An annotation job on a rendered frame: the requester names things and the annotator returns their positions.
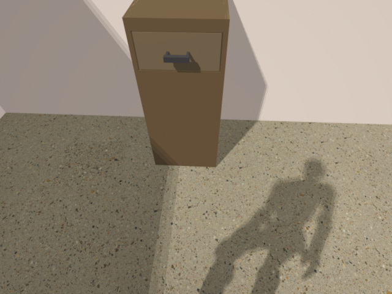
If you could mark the drawer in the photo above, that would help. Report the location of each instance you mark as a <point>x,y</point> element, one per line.
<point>204,49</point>

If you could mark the cabinet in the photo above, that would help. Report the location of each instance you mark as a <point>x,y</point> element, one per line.
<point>182,108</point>

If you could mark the handle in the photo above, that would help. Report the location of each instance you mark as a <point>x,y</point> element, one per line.
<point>176,58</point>

